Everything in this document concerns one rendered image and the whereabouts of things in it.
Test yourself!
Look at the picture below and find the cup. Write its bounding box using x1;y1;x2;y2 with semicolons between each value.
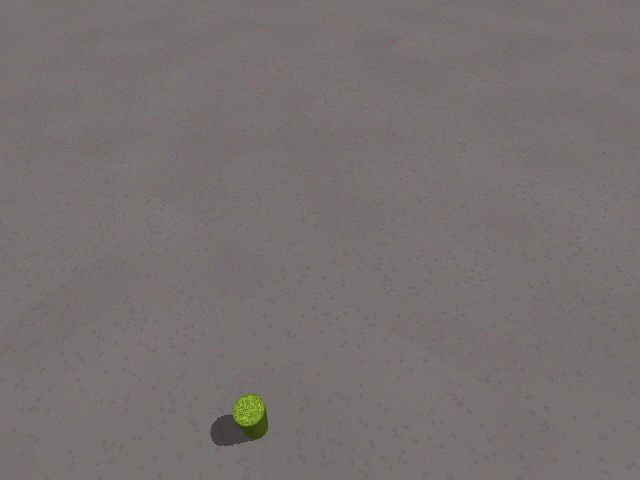
232;393;268;439

